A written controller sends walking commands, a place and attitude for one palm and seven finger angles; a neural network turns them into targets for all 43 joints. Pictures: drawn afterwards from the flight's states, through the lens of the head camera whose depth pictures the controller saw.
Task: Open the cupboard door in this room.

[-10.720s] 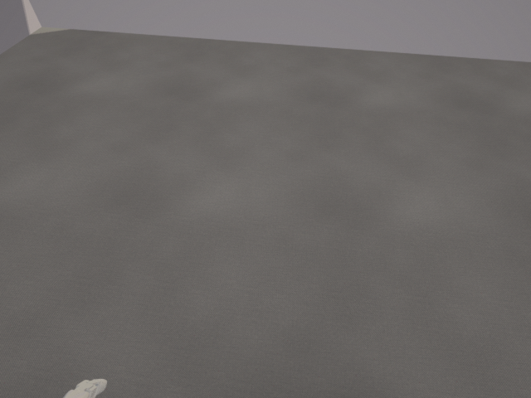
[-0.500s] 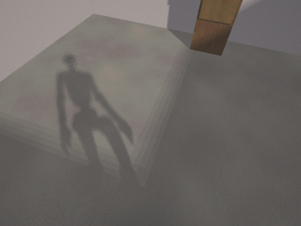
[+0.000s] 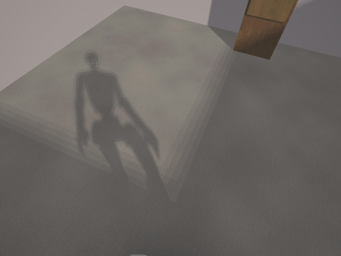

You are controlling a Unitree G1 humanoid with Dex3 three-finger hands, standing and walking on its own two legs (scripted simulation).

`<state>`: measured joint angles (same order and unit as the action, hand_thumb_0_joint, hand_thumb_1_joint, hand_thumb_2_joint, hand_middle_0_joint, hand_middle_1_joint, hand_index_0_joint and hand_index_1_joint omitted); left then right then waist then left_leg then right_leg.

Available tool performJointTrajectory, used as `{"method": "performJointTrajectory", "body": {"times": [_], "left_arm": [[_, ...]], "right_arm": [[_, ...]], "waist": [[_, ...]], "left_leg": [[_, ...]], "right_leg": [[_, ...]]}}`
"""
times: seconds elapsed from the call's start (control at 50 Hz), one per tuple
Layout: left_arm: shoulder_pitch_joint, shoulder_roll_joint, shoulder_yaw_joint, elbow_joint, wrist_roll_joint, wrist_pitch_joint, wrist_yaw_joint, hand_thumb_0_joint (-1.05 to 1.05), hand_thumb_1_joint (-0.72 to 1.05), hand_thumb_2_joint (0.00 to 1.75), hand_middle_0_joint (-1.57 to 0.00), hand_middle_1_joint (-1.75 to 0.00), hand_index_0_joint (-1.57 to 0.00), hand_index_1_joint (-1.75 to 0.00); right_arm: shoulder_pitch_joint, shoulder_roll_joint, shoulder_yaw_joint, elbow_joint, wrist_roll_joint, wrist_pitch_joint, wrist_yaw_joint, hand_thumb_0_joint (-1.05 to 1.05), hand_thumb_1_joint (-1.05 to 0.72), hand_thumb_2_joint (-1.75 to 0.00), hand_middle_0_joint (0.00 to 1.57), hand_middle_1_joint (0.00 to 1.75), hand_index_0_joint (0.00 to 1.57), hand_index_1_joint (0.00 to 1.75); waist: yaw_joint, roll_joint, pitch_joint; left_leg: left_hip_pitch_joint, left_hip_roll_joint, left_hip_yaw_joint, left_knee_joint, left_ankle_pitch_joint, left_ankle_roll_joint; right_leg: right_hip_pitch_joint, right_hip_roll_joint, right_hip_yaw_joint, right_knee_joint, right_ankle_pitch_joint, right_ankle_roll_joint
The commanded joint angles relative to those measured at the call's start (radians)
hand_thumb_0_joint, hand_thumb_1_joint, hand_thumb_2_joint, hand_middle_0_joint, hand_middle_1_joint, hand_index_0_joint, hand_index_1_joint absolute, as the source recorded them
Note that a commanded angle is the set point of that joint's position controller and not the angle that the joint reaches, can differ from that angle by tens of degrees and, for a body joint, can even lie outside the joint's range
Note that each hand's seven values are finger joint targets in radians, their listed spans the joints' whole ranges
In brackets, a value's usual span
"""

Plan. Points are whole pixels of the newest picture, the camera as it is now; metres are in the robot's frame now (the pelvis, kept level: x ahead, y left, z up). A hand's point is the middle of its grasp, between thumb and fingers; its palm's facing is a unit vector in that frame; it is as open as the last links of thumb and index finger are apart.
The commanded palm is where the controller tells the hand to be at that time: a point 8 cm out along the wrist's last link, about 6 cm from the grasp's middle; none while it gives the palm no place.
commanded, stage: turn or walk to find it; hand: left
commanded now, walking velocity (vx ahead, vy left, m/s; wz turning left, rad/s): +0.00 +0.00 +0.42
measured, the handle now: out of the picture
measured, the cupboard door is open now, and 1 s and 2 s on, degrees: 0 0 0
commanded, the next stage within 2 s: none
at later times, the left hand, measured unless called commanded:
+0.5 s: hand out of the picture -0.01 +0.14 -0.13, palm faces +0.23 -0.93 -0.30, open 7.4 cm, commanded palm none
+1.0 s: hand out of the picture -0.14 +0.17 -0.17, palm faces +0.52 -0.82 -0.25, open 7.4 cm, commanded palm none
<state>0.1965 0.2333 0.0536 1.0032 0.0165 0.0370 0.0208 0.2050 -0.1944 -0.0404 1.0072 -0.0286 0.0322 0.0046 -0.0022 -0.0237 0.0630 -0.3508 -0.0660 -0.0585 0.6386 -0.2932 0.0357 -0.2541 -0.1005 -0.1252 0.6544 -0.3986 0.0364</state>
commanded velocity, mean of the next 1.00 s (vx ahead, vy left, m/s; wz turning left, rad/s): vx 0.00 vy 0.00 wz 0.42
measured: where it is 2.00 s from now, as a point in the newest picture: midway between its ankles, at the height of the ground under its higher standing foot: outside the picture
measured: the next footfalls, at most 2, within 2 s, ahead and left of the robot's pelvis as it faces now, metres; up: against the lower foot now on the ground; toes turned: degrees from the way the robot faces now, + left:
right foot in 0.34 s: +0.00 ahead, -0.15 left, +0.00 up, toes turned +11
left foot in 0.82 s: -0.08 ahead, +0.07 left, +0.00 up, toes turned +29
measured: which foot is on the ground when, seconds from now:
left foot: down 0.00-0.34, up 0.36-0.80, down 0.82-1.00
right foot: up 0.00-0.32, down 0.34-0.84, up 0.86-1.00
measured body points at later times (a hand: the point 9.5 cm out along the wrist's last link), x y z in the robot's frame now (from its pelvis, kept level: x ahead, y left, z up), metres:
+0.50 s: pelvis -0.03 -0.07 +0.02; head +0.00 -0.10 +0.46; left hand -0.02 +0.19 -0.11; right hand +0.07 -0.32 -0.15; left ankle -0.06 +0.09 -0.64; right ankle -0.04 -0.16 -0.72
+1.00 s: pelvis -0.04 -0.03 +0.01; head -0.01 +0.02 +0.46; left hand -0.16 +0.21 -0.15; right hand +0.19 -0.18 -0.11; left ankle -0.11 +0.05 -0.72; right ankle +0.00 -0.18 -0.65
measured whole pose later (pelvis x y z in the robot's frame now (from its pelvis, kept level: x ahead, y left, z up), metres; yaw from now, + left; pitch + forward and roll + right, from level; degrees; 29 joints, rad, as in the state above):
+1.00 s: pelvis -0.04 -0.03 +0.01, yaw +28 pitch +0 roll -1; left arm 0.25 0.27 0.06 1.00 0.02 0.05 0.01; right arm 0.08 -0.20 -0.03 0.94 -0.02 0.01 -0.01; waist 0.05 -0.04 0.10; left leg -0.19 -0.01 0.01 0.50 -0.31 0.03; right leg -0.44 -0.10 -0.05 1.07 -0.47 0.08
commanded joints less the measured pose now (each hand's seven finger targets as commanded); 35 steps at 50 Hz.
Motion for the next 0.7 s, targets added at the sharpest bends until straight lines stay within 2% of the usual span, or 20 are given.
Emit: {"method": "performJointTrajectory", "body": {"times": [0.0,0.02,0.06,0.1,0.12,0.18,0.22,0.26,0.28,0.3,0.32,0.34,0.36,0.38,0.4,0.42,0.46,0.56,0.62,0.68], "left_arm": [[-0.049,0.099,0.018,-0.111,0.002,-0.011,0.013,0.00,0.90,0.90,-0.20,-0.30,-0.20,-0.30],[-0.051,0.097,0.018,-0.108,0.002,-0.014,0.011,0.00,0.90,0.90,-0.20,-0.30,-0.20,-0.30],[-0.053,0.089,0.014,-0.110,0.001,-0.017,0.004,0.00,0.90,0.90,-0.20,-0.30,-0.20,-0.30],[-0.053,0.077,0.010,-0.119,-0.003,-0.015,0.002,0.00,0.90,0.90,-0.20,-0.30,-0.20,-0.30],[-0.057,0.074,0.008,-0.127,-0.004,-0.015,0.001,0.00,0.90,0.90,-0.20,-0.30,-0.20,-0.30],[-0.044,0.072,0.008,-0.139,-0.008,-0.014,0.003,0.00,0.90,0.90,-0.20,-0.30,-0.20,-0.30],[-0.014,0.079,0.009,-0.135,-0.011,-0.013,0.004,0.00,0.90,0.90,-0.20,-0.30,-0.20,-0.30],[0.045,0.096,0.016,-0.120,-0.012,-0.019,0.007,0.00,0.90,0.90,-0.20,-0.30,-0.20,-0.30],[0.086,0.118,0.022,-0.111,-0.010,-0.024,0.010,0.00,0.90,0.90,-0.20,-0.30,-0.20,-0.30],[0.105,0.187,0.038,-0.111,0.002,-0.030,0.015,0.00,0.90,0.90,-0.20,-0.30,-0.20,-0.30],[0.059,0.253,0.048,-0.138,0.014,-0.029,0.016,0.00,0.90,0.90,-0.20,-0.30,-0.20,-0.30],[0.013,0.228,0.047,-0.160,0.003,-0.033,0.018,0.00,0.90,0.90,-0.20,-0.30,-0.20,-0.30],[-0.033,0.196,0.042,-0.164,0.002,-0.031,0.021,0.00,0.90,0.90,-0.20,-0.30,-0.20,-0.30],[-0.076,0.165,0.028,-0.167,0.002,-0.035,0.015,0.00,0.90,0.90,-0.20,-0.30,-0.20,-0.30],[-0.091,0.141,0.017,-0.170,0.002,-0.041,0.010,0.00,0.90,0.90,-0.20,-0.30,-0.20,-0.30],[-0.071,0.127,0.013,-0.166,0.001,-0.047,0.009,0.00,0.90,0.90,-0.20,-0.30,-0.20,-0.30],[-0.006,0.117,0.011,-0.144,0.000,-0.051,0.010,0.00,0.90,0.90,-0.20,-0.30,-0.20,-0.30],[0.134,0.139,0.017,-0.099,0.007,-0.053,0.016,0.00,0.90,0.90,-0.20,-0.30,-0.20,-0.30],[0.186,0.159,0.021,-0.076,0.014,-0.049,0.017,0.00,0.90,0.90,-0.20,-0.30,-0.20,-0.30],[0.201,0.176,0.026,-0.062,0.018,-0.044,0.018,0.00,0.90,0.90,-0.20,-0.30,-0.20,-0.30]], "right_arm": [[0.101,-0.239,-0.050,-0.063,0.000,-0.023,-0.028,0.00,-0.90,-0.90,0.20,0.30,0.20,0.30],[0.079,-0.232,-0.047,-0.070,0.000,-0.022,-0.031,0.00,-0.90,-0.90,0.20,0.30,0.20,0.30],[0.056,-0.224,-0.047,-0.086,0.000,-0.021,-0.032,0.00,-0.90,-0.90,0.20,0.30,0.20,0.30],[0.054,-0.229,-0.050,-0.092,0.000,-0.018,-0.030,0.00,-0.90,-0.90,0.20,0.30,0.20,0.30],[0.065,-0.228,-0.053,-0.092,-0.001,-0.015,-0.028,0.00,-0.90,-0.90,0.20,0.30,0.20,0.30],[0.065,-0.240,-0.060,-0.100,-0.002,-0.008,-0.022,0.00,-0.90,-0.90,0.20,0.30,0.20,0.30],[0.055,-0.241,-0.064,-0.110,-0.003,-0.001,-0.017,0.00,-0.90,-0.90,0.20,0.30,0.20,0.30],[0.036,-0.235,-0.068,-0.121,0.002,0.003,-0.012,0.00,-0.90,-0.90,0.20,0.30,0.20,0.30],[0.028,-0.214,-0.069,-0.129,0.007,0.006,-0.009,0.00,-0.90,-0.90,0.20,0.30,0.20,0.30],[0.029,-0.169,-0.064,-0.139,0.013,0.007,-0.003,0.00,-0.90,-0.90,0.20,0.30,0.20,0.30],[0.015,-0.127,-0.058,-0.170,0.009,0.005,-0.004,0.00,-0.90,-0.90,0.20,0.30,0.20,0.30],[-0.015,-0.181,-0.070,-0.163,-0.005,0.013,-0.006,0.00,-0.90,-0.90,0.20,0.30,0.20,0.30],[-0.015,-0.176,-0.074,-0.153,-0.002,0.021,-0.003,0.00,-0.90,-0.90,0.20,0.30,0.20,0.30],[0.006,-0.162,-0.071,-0.123,-0.001,0.028,0.004,0.00,-0.90,-0.90,0.20,0.30,0.20,0.30],[0.038,-0.144,-0.065,-0.106,0.000,0.029,0.010,0.00,-0.90,-0.90,0.20,0.30,0.20,0.30],[0.059,-0.135,-0.059,-0.094,0.001,0.028,0.010,0.00,-0.90,-0.90,0.20,0.30,0.20,0.30],[0.041,-0.139,-0.058,-0.090,0.005,0.028,0.009,0.00,-0.90,-0.90,0.20,0.30,0.20,0.30],[-0.064,-0.132,-0.040,-0.103,0.008,0.026,0.003,0.00,-0.90,-0.90,0.20,0.30,0.20,0.30],[-0.126,-0.119,-0.027,-0.110,0.013,0.020,0.003,0.00,-0.90,-0.90,0.20,0.30,0.20,0.30],[-0.154,-0.110,-0.016,-0.115,0.021,0.011,0.003,0.00,-0.90,-0.90,0.20,0.30,0.20,0.30]], "waist": [[-0.040,0.235,-0.085],[-0.029,0.195,-0.096],[-0.021,0.137,-0.120],[-0.024,0.144,-0.137],[-0.031,0.147,-0.145],[-0.029,0.178,-0.154],[-0.019,0.198,-0.152],[0.008,0.190,-0.148],[0.026,0.149,-0.144],[0.037,-0.016,-0.133],[0.038,-0.236,-0.061],[0.035,-0.230,-0.023],[0.002,-0.178,0.024],[-0.030,-0.098,0.055],[-0.052,-0.079,0.056],[-0.048,-0.107,0.027],[-0.026,-0.132,0.008],[0.031,-0.143,-0.037],[0.058,-0.163,-0.056],[0.069,-0.189,-0.077]], "left_leg": [[0.173,0.336,-0.529,-0.354,0.304,0.173],[0.181,0.319,-0.490,-0.336,0.301,0.180],[0.174,0.280,-0.423,-0.321,0.289,0.169],[0.191,0.259,-0.405,-0.321,0.278,0.163],[0.201,0.249,-0.410,-0.319,0.284,0.159],[0.192,0.234,-0.428,-0.322,0.271,0.149],[0.147,0.207,-0.427,-0.321,0.233,0.126],[0.058,0.165,-0.401,-0.295,0.164,0.083],[-0.036,0.126,-0.356,-0.258,0.087,0.043],[-0.194,0.043,-0.229,-0.086,-0.064,-0.015],[-0.310,-0.046,-0.049,0.153,-0.204,-0.067],[-0.268,0.014,-0.074,0.326,-0.227,-0.056],[-0.235,0.031,-0.072,0.431,-0.198,-0.051],[-0.210,0.045,-0.053,0.513,-0.141,-0.056],[-0.207,0.046,-0.029,0.547,-0.087,-0.066],[-0.219,0.046,-0.009,0.564,-0.053,-0.076],[-0.227,0.058,0.005,0.574,-0.031,-0.093],[-0.233,0.081,0.032,0.451,-0.113,-0.110],[-0.182,0.080,0.069,0.311,-0.163,-0.103],[-0.106,0.074,0.107,0.163,-0.180,-0.084]], "right_leg": [[-0.236,0.048,0.135,0.391,-0.178,-0.007],[-0.246,0.047,0.155,0.410,-0.143,-0.003],[-0.221,0.056,0.153,0.374,-0.103,0.004],[-0.196,0.071,0.146,0.299,-0.094,0.011],[-0.184,0.082,0.145,0.253,-0.091,0.012],[-0.121,0.105,0.138,0.137,-0.080,0.011],[-0.044,0.120,0.131,0.025,-0.042,0.007],[0.098,0.125,0.117,-0.164,0.067,0.004],[0.213,0.093,0.125,-0.289,0.129,-0.004],[0.305,-0.085,0.297,-0.380,0.003,-0.054],[0.219,-0.320,0.543,-0.468,-0.085,-0.150],[0.045,-0.357,0.549,-0.480,-0.037,-0.182],[-0.043,-0.321,0.499,-0.468,0.009,-0.191],[-0.077,-0.249,0.379,-0.436,0.089,-0.174],[-0.054,-0.187,0.268,-0.394,0.210,-0.148],[0.004,-0.158,0.210,-0.366,0.327,-0.134],[0.064,-0.162,0.176,-0.342,0.460,-0.131],[0.227,-0.210,0.173,-0.277,0.710,-0.166],[0.268,-0.219,0.158,-0.245,0.832,-0.176],[0.284,-0.227,0.140,-0.217,0.877,-0.181]]}}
